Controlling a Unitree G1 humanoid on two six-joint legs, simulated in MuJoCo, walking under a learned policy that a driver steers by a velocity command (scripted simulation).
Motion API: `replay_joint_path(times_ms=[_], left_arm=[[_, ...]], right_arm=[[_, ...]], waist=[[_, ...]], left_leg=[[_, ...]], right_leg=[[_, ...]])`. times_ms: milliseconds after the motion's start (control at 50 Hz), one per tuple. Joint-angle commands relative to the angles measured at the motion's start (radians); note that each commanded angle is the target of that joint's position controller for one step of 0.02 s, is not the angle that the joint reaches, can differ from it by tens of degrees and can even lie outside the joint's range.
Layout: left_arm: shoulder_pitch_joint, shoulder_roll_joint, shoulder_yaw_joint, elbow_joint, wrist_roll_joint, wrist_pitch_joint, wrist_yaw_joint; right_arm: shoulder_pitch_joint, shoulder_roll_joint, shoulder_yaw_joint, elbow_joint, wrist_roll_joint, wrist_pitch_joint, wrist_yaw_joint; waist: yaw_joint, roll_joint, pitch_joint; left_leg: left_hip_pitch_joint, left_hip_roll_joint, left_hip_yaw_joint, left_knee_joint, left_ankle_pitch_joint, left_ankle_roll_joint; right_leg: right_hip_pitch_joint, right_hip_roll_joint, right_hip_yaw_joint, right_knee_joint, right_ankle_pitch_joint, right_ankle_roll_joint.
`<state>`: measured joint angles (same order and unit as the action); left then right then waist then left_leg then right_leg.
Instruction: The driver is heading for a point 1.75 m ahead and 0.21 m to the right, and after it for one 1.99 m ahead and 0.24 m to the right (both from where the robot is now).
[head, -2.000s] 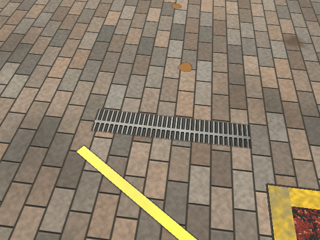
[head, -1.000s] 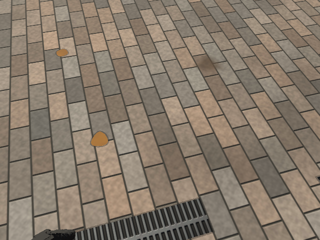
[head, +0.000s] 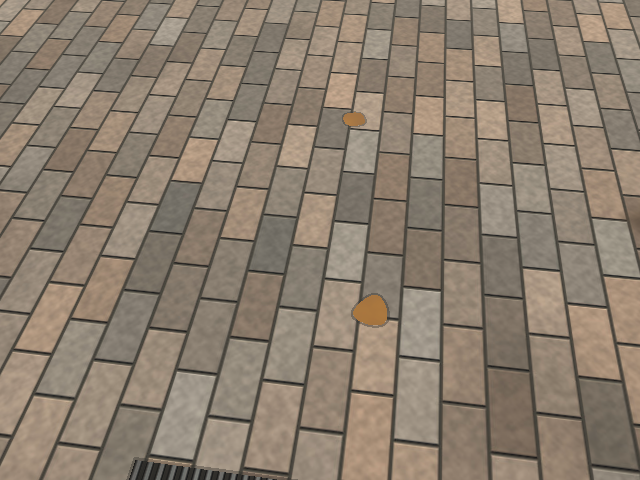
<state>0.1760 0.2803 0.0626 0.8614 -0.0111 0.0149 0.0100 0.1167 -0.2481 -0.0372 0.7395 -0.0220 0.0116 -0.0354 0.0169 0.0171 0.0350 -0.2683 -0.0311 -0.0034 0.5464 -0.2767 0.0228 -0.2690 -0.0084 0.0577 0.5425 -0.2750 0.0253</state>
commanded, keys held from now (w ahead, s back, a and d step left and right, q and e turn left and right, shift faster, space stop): e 0.40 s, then no key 0.08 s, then q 0.32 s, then w+q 0.20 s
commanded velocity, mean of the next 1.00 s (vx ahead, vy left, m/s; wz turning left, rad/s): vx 0.03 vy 0.00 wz -0.12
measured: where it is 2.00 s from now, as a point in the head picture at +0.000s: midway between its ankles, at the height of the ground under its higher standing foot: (353, 466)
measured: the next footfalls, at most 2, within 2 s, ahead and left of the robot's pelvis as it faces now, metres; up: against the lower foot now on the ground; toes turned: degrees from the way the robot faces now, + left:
right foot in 0.42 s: +0.00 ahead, -0.15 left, +0.00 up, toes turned -18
left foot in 0.98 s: +0.03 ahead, +0.07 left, +0.00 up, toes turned -2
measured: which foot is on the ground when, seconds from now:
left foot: down 0.00-0.42, up 0.44-0.96, down 0.98-1.00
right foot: down 0.00-0.10, up 0.12-0.40, down 0.42-0.98, up 1.00-1.00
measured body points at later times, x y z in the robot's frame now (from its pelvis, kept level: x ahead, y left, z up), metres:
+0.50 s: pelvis -0.02 -0.05 +0.00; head +0.02 -0.09 +0.44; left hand +0.21 +0.17 -0.09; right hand +0.02 -0.37 -0.12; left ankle -0.01 +0.10 -0.68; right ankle -0.04 -0.14 -0.73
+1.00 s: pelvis +0.01 -0.03 +0.00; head +0.04 -0.01 +0.45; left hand +0.17 +0.25 -0.13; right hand +0.09 -0.33 -0.10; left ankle -0.01 +0.07 -0.74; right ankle -0.04 -0.14 -0.73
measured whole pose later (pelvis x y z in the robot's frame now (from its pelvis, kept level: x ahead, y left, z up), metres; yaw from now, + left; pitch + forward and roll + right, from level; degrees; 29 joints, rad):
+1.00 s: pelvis +0.01 -0.03 +0.00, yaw -6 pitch +1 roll -1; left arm 0.15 0.33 0.09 0.83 -0.02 0.01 0.01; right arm 0.19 -0.29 -0.07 0.81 0.04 0.01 0.01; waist 0.00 -0.03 0.03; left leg -0.22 0.02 0.07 0.54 -0.35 0.05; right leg -0.22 -0.06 -0.18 0.59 -0.37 -0.01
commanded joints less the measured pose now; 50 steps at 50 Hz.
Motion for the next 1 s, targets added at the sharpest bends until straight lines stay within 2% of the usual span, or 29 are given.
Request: replay_joint_path(times_ms=[20,60,100,120,140,160,180,200,240,280,340,380,400,420,440,460,480,500,520,540,580,640,700,800,860,920,960,980,1000], left_arm=[[-0.065,0.18,0.042,-0.08,-0.001,-0.019,0.011],[-0.071,0.174,0.042,-0.091,-0.005,-0.013,0.018],[-0.093,0.149,0.037,-0.112,-0.012,-0.005,0.021],[-0.087,0.126,0.031,-0.118,-0.014,0.0,0.02],[-0.063,0.115,0.031,-0.124,-0.01,0.003,0.016],[-0.073,0.152,0.047,-0.128,-0.005,0.008,0.012],[-0.062,0.164,0.059,-0.122,-0.013,0.017,0.009],[-0.045,0.141,0.056,-0.115,-0.018,0.028,0.008],[-0.069,0.102,0.041,-0.122,-0.015,0.039,0.004],[-0.091,0.079,0.028,-0.144,-0.014,0.039,-0.013],[-0.094,0.101,0.032,-0.173,-0.015,0.041,-0.034],[-0.037,0.11,0.041,-0.163,-0.013,0.051,-0.042],[0.006,0.132,0.054,-0.149,-0.01,0.055,-0.035],[0.049,0.207,0.077,-0.145,-0.009,0.054,-0.019],[0.055,0.31,0.089,-0.176,0.008,0.045,-0.002],[0.078,0.272,0.076,-0.186,0.049,0.017,-0.016],[0.033,0.246,0.065,-0.183,0.047,-0.006,-0.02],[-0.031,0.197,0.052,-0.18,0.029,-0.017,-0.012],[-0.081,0.133,0.029,-0.179,0.015,-0.021,-0.004],[-0.111,0.091,0.011,-0.171,0.016,-0.025,0.003],[-0.112,0.036,-0.012,-0.142,0.037,-0.035,0.009],[-0.106,0.075,-0.006,-0.108,0.043,-0.039,0.017],[-0.081,0.155,0.019,-0.087,0.031,-0.022,0.024],[-0.078,0.158,0.034,-0.088,0.02,-0.001,0.034],[-0.048,0.173,0.047,-0.089,0.009,-0.002,0.032],[-0.084,0.185,0.054,-0.101,-0.009,-0.016,0.016],[-0.114,0.171,0.053,-0.103,-0.025,-0.021,0.005],[-0.127,0.117,0.039,-0.108,-0.017,-0.03,-0.001],[-0.195,0.043,0.017,-0.164,0.016,-0.046,-0.012]], right_arm=[[0.012,-0.117,-0.054,-0.066,0.006,0.005,-0.016],[0.032,-0.113,-0.063,-0.066,0.008,0.003,-0.009],[0.074,-0.144,-0.08,-0.056,0.006,0.002,-0.006],[0.105,-0.173,-0.088,-0.05,0.002,0.002,-0.006],[0.086,-0.19,-0.09,-0.057,-0.005,-0.002,-0.007],[0.087,-0.17,-0.079,-0.072,-0.012,-0.012,-0.011],[0.053,-0.159,-0.072,-0.084,-0.011,-0.021,-0.015],[0.0,-0.164,-0.073,-0.09,0.0,-0.026,-0.016],[-0.014,-0.185,-0.079,-0.079,0.006,-0.026,-0.018],[-0.001,-0.196,-0.084,-0.067,0.006,-0.015,-0.02],[0.033,-0.228,-0.095,-0.045,0.023,-0.007,-0.014],[0.017,-0.232,-0.097,-0.037,0.046,-0.005,-0.007],[0.056,-0.206,-0.092,-0.017,0.048,-0.006,-0.001],[0.1,-0.162,-0.079,-0.003,0.025,-0.009,0.009],[0.063,-0.097,-0.049,-0.06,-0.029,-0.009,0.015],[-0.027,-0.15,-0.065,-0.08,0.004,-0.011,0.005],[-0.049,-0.178,-0.075,-0.074,0.034,-0.004,-0.003],[-0.022,-0.174,-0.077,-0.049,0.034,0.002,-0.011],[0.006,-0.172,-0.078,-0.018,0.025,0.01,-0.019],[0.042,-0.163,-0.077,0.003,0.017,0.014,-0.02],[0.096,-0.132,-0.069,0.042,0.023,0.013,-0.012],[0.037,-0.108,-0.048,0.036,0.03,0.01,-0.001],[0.004,-0.157,-0.055,0.009,0.04,0.013,0.002],[0.014,-0.14,-0.054,-0.003,0.044,0.018,0.007],[0.0,-0.123,-0.048,-0.01,0.054,0.018,0.026],[0.03,-0.122,-0.049,0.003,0.058,0.008,0.051],[0.161,-0.128,-0.058,0.068,0.055,0.001,0.057],[0.273,-0.167,-0.076,0.112,0.061,-0.003,0.051],[0.369,-0.296,-0.112,0.119,0.059,-0.011,0.036]], waist=[[-0.031,-0.202,-0.068],[-0.036,-0.161,-0.085],[-0.045,-0.034,-0.086],[-0.049,0.082,-0.087],[-0.037,0.205,-0.097],[-0.047,0.166,-0.101],[-0.025,0.085,-0.092],[0.002,0.053,-0.067],[-0.013,0.077,-0.042],[-0.03,0.107,-0.065],[-0.042,0.14,-0.112],[-0.005,0.136,-0.12],[0.004,0.099,-0.123],[0.0,-0.075,-0.124],[-0.014,-0.351,-0.137],[0.072,-0.214,-0.226],[0.046,-0.152,-0.159],[0.01,-0.126,-0.123],[-0.011,-0.109,-0.109],[-0.036,-0.123,-0.109],[-0.054,-0.132,-0.128],[-0.018,-0.129,-0.088],[0.012,-0.129,-0.043],[0.013,-0.099,-0.033],[0.027,-0.101,-0.053],[-0.015,-0.111,-0.029],[-0.083,-0.093,-0.05],[-0.118,-0.016,-0.08],[-0.138,0.253,-0.097]], left_leg=[[0.052,0.001,-0.004,0.036,0.037,0.001],[0.097,0.021,-0.009,0.004,0.052,0.018],[0.17,0.114,-0.071,-0.09,0.097,0.062],[0.208,0.234,-0.188,-0.173,0.168,0.127],[0.213,0.396,-0.324,-0.231,0.296,0.223],[0.201,0.475,-0.373,-0.246,0.418,0.293],[0.176,0.464,-0.321,-0.242,0.449,0.291],[0.155,0.416,-0.231,-0.242,0.409,0.249],[0.139,0.346,-0.102,-0.247,0.385,0.202],[0.132,0.307,-0.006,-0.225,0.395,0.186],[0.176,0.338,0.025,-0.175,0.445,0.177],[0.142,0.341,0.063,-0.102,0.387,0.128],[0.081,0.314,0.103,-0.024,0.291,0.072],[-0.098,0.237,0.179,0.174,0.083,-0.014],[-0.386,0.098,0.174,0.476,-0.44,-0.111],[-0.398,0.071,-0.003,0.63,-0.451,-0.109],[-0.407,0.09,-0.028,0.661,-0.369,-0.093],[-0.405,0.109,-0.039,0.629,-0.275,-0.082],[-0.371,0.124,-0.049,0.593,-0.203,-0.086],[-0.293,0.122,-0.048,0.572,-0.127,-0.093],[-0.184,0.121,-0.049,0.487,-0.044,-0.102],[-0.103,0.121,-0.043,0.265,-0.034,-0.103],[-0.138,0.108,-0.021,0.233,-0.127,-0.101],[-0.214,0.114,-0.012,0.288,-0.215,-0.094],[-0.193,0.113,0.025,0.253,-0.211,-0.056],[-0.066,0.089,0.072,0.083,-0.158,0.008],[0.158,0.033,0.13,-0.099,-0.03,0.053],[0.333,0.063,0.042,-0.137,-0.048,0.097],[0.494,0.322,-0.396,-0.228,-0.068,0.231]], right_leg=[[-0.038,-0.161,0.274,-0.156,0.256,-0.161],[-0.078,-0.132,0.262,-0.121,0.221,-0.144],[-0.18,-0.054,0.166,0.002,0.128,-0.083],[-0.252,0.009,0.074,0.133,0.024,-0.038],[-0.301,0.03,-0.009,0.32,-0.22,-0.009],[-0.344,-0.01,0.011,0.54,-0.356,0.008],[-0.348,-0.029,0.034,0.641,-0.341,0.014],[-0.346,-0.055,0.034,0.62,-0.283,0.021],[-0.319,-0.067,-0.016,0.524,-0.187,0.039],[-0.226,-0.057,-0.066,0.386,-0.153,0.045],[-0.125,-0.028,-0.123,0.208,-0.113,0.026],[-0.011,0.003,-0.167,0.026,0.021,-0.014],[0.092,0.026,-0.152,-0.068,0.101,-0.048],[0.259,-0.071,0.026,-0.141,0.378,-0.108],[0.366,-0.356,0.401,-0.125,0.803,-0.287],[0.279,-0.41,0.452,-0.183,0.658,-0.416],[0.228,-0.353,0.358,-0.209,0.519,-0.375],[0.193,-0.295,0.272,-0.214,0.396,-0.308],[0.162,-0.257,0.213,-0.217,0.356,-0.262],[0.108,-0.227,0.155,-0.224,0.385,-0.244],[0.085,-0.191,0.069,-0.237,0.397,-0.23],[0.091,-0.187,0.033,-0.255,0.312,-0.224],[0.128,-0.249,0.091,-0.255,0.268,-0.265],[0.215,-0.322,0.121,-0.226,0.413,-0.299],[0.219,-0.326,0.113,-0.298,0.03,-0.287],[0.146,-0.297,0.056,-0.321,-0.146,-0.242],[0.038,-0.24,-0.051,-0.214,-0.137,-0.183],[-0.093,-0.181,-0.14,-0.023,-0.113,-0.127],[-0.398,-0.036,-0.264,0.377,-0.246,-0.027]])
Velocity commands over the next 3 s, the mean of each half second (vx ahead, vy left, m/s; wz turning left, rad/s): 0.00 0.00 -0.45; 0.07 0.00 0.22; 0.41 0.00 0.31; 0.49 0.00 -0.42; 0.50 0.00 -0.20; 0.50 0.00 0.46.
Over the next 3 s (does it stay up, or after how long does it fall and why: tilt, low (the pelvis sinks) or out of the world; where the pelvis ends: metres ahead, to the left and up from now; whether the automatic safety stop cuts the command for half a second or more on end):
stays up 1.06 -0.13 -0.01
